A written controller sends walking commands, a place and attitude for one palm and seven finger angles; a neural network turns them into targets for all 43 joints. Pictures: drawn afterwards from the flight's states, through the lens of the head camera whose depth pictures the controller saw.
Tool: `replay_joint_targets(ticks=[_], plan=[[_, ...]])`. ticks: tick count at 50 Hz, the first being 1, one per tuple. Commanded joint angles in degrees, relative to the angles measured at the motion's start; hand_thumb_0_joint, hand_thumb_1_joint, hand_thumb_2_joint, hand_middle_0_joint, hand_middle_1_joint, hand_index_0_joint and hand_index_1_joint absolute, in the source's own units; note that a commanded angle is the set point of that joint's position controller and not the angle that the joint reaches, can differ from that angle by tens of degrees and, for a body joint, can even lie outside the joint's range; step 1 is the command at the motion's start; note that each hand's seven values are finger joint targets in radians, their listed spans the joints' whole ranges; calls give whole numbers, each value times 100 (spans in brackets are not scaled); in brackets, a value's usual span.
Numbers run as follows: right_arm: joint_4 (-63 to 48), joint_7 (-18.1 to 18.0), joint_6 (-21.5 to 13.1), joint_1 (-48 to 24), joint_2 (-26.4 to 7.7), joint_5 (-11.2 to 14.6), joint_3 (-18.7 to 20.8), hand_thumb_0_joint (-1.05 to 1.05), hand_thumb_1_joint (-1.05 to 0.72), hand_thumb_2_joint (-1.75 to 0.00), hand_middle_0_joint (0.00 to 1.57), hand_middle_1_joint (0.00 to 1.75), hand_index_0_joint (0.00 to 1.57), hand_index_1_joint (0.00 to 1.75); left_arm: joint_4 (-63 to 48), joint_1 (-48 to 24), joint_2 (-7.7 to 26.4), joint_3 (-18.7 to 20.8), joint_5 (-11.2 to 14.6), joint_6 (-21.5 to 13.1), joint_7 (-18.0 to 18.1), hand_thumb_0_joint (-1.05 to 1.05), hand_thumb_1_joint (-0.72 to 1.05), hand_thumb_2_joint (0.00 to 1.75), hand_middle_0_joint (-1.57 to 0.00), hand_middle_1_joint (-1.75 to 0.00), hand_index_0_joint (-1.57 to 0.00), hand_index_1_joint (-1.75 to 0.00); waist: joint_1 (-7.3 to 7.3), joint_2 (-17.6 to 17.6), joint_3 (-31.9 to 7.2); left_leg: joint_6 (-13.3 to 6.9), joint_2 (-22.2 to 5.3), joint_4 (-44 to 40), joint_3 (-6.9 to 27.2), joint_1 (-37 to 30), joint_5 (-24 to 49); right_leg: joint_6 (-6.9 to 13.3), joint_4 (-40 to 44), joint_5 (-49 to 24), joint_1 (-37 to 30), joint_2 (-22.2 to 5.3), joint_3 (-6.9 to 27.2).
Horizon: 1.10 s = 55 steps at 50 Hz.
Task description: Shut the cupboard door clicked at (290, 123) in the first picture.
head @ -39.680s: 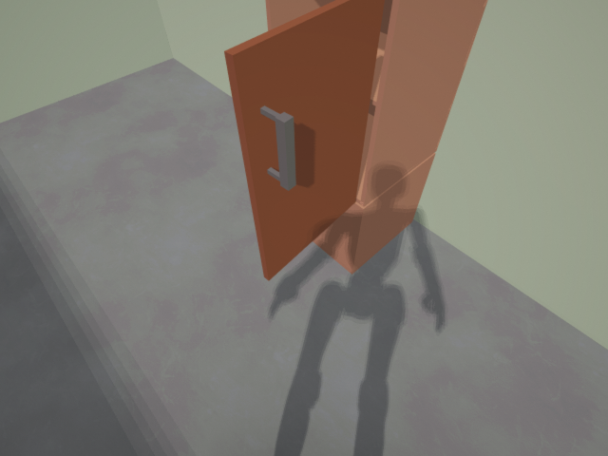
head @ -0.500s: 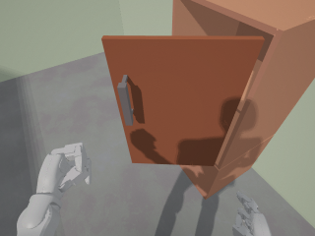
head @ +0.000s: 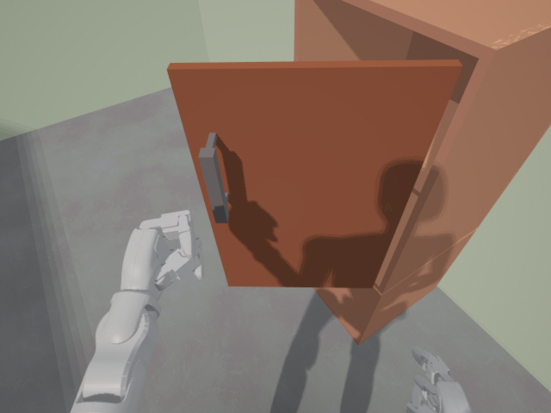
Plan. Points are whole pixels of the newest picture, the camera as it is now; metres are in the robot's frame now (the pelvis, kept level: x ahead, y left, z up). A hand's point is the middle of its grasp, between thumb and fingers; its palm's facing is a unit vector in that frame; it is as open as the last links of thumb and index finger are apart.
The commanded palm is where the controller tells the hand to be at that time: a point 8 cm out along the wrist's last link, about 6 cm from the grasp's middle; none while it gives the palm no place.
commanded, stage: bring the fist close to the handle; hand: left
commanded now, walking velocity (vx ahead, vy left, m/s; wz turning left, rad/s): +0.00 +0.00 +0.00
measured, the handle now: (217, 180) +0.44 +0.13 +0.10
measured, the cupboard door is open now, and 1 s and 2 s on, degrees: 56 56 44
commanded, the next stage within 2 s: push the door shut along its arc in 0.78 s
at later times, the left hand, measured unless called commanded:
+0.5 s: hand (245, 230) +0.34 +0.07 +0.10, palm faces -0.01 -1.00 +0.00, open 3.1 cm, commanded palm +0.32 +0.13 +0.10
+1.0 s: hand (238, 222) +0.35 +0.08 +0.10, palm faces -0.01 -1.00 -0.02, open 3.1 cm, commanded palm +0.34 +0.14 +0.10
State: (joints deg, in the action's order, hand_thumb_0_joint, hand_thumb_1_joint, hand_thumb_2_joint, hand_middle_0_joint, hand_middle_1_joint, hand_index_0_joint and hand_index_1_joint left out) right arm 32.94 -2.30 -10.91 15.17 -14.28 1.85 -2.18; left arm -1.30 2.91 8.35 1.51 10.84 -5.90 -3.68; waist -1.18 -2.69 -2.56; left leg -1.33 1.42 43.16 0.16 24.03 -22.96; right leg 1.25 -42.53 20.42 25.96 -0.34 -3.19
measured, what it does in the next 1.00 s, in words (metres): stands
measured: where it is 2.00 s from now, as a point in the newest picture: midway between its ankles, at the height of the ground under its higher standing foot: outside the picture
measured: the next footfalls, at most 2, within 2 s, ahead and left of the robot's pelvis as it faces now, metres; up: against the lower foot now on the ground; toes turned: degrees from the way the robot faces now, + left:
none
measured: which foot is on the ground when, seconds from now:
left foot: down 0.00-1.00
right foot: down 0.00-1.00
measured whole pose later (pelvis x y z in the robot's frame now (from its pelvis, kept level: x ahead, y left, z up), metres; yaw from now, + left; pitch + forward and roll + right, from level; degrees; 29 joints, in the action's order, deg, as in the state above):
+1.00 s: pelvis -0.01 -0.02 +0.00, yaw -1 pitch +4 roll +1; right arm 34.8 -2.1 -3.7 13.3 -13.6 1.8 -1.7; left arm 21.2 -15.9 6.9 1.0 8.0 -8.5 1.6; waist 0.4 -1.9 -2.4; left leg 0.0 0.4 40.5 -0.2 23.5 -21.1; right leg 2.6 -41.1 19.1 26.4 0.7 -2.9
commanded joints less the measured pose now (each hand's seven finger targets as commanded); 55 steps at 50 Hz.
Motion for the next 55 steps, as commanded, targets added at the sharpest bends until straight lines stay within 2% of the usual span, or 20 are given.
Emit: replay_joint_targets(ticks=[1,3,6,9,11,14,16,19,22,25,26,32,36,40,41,45,46,48,51,55], plan=[[-925,-61,-221,-436,-616,13,233,0,-90,-90,20,30,20,30,-1032,-1443,413,59,-82,-88,166,0,90,90,-130,-150,-130,-150,108,545,-1066,12,-83,-678,150,-261,1272,-19,575,-1212,-638,2,78],[-959,-48,-142,-528,-551,-5,204,0,-90,-90,20,30,20,30,-1141,-1805,316,18,-145,-66,342,0,90,90,-130,-150,-130,-150,105,410,-1225,18,-75,-688,126,-367,1375,-10,526,-1318,-670,-14,62],[-888,-37,-42,-539,-517,-40,195,0,-90,-90,20,30,20,30,-1098,-2163,492,262,-213,-176,650,0,90,90,-130,-150,-130,-150,51,463,-1369,43,-86,-696,127,-388,1481,12,471,-1376,-778,9,57],[-867,31,5,-545,-455,-57,192,0,-90,-90,20,30,20,30,-1040,-2351,77,-128,-291,-286,789,0,90,90,-130,-150,-130,-150,90,111,-1523,76,-108,-638,85,-568,1747,29,378,-1650,-737,7,38],[-828,62,61,-471,-491,-70,219,0,-90,-90,20,30,20,30,-711,-2169,101,-79,-327,-250,805,0,90,90,-130,-150,-130,-150,61,327,-1539,67,-115,-598,77,-515,1908,34,380,-1871,-829,20,50],[-807,60,202,-453,-512,-45,224,0,-90,-90,20,30,20,30,-113,-2319,-46,-224,-344,-58,732,0,90,90,-130,-150,-130,-150,184,679,-1171,52,-103,-625,46,-301,1577,-10,503,-1691,-694,16,58],[-800,36,304,-480,-546,-23,229,0,-90,-90,20,30,20,30,197,-2503,-4,-204,-369,79,714,0,90,90,-130,-150,-130,-150,204,742,-923,29,-81,-667,35,-192,1310,-17,639,-1408,-603,14,106],[-852,22,369,-524,-506,-27,228,0,-90,-90,20,30,20,30,-14,-3169,-165,-336,-362,85,776,0,90,90,-130,-150,-130,-150,219,510,-1250,31,-58,-671,24,-367,1343,-1,620,-1428,-679,-1,129],[-901,13,399,-551,-474,-69,249,0,-90,-90,20,30,20,30,-251,-3098,152,78,-313,-108,922,0,90,90,-130,-150,-130,-150,48,517,-1785,26,-54,-637,-38,-473,1670,2,544,-1854,-1095,-19,189],[-842,48,391,-511,-421,-85,238,0,-90,-90,20,30,20,30,-253,-3183,117,62,-340,-390,994,0,90,90,-130,-150,-130,-150,51,448,-1786,40,-61,-624,-73,-453,1791,4,477,-2058,-1132,-18,196],[-808,46,407,-491,-450,-82,262,0,-90,-90,20,30,20,30,-105,-3027,370,292,-371,-441,1015,0,90,90,-130,-150,-130,-150,17,594,-1730,25,-72,-625,-85,-375,1768,-10,519,-2061,-1184,-15,236],[-816,19,543,-580,-506,-5,247,0,-90,-90,20,30,20,30,639,-2996,241,72,-329,-301,736,0,90,90,-130,-150,-130,-150,134,666,-985,-20,6,-745,-167,-52,992,-71,954,-1152,-912,-74,423],[-798,-54,527,-563,-532,21,262,0,-90,-90,20,30,20,30,500,-3452,373,168,-187,-303,579,0,90,90,-130,-150,-130,-150,188,588,-1258,-32,16,-713,-158,-189,960,-83,1055,-1058,-1028,-80,509],[-768,-56,384,-564,-485,11,264,0,-90,-90,20,30,20,30,212,-3719,189,30,-114,-617,584,0,90,90,-130,-150,-130,-150,194,453,-1633,-26,4,-683,-118,-383,1183,-58,855,-1439,-1115,-53,406],[-703,-64,371,-505,-512,3,284,0,-90,-90,20,30,20,30,348,-3697,390,211,-134,-678,625,0,90,90,-130,-150,-130,-150,205,650,-1620,-28,-20,-667,-102,-341,1203,-76,847,-1460,-1115,-45,403],[-650,-11,378,-484,-522,4,265,0,-90,-90,20,30,20,30,891,-3443,323,148,-216,-685,616,0,90,90,-130,-150,-130,-150,199,718,-1269,-18,0,-713,-121,-142,1032,-90,878,-1285,-928,-65,401],[-603,-29,411,-449,-577,-6,278,0,-90,-90,20,30,20,30,1127,-3515,608,387,-252,-642,616,0,90,90,-130,-150,-130,-150,217,805,-1207,-32,4,-705,-127,-61,962,-108,934,-1159,-908,-76,457],[-618,-44,457,-500,-558,23,258,0,-90,-90,20,30,20,30,1248,-3955,531,216,-286,-581,530,0,90,90,-130,-150,-130,-150,301,736,-1068,-37,17,-738,-142,-4,795,-114,1016,-895,-805,-103,519],[-614,-65,466,-446,-585,30,273,0,-90,-90,20,30,20,30,1251,-4420,582,254,-251,-591,435,0,90,90,-130,-150,-130,-150,299,395,-1401,-33,2,-720,-118,-227,1024,-60,870,-1269,-865,-49,424],[-538,-88,409,-374,-576,39,279,0,-90,-90,20,30,20,30,1483,-4967,548,307,-94,-790,292,0,90,90,-130,-150,-130,-150,337,500,-1749,-12,-16,-678,-87,-276,1276,-40,700,-1657,-989,-14,358]])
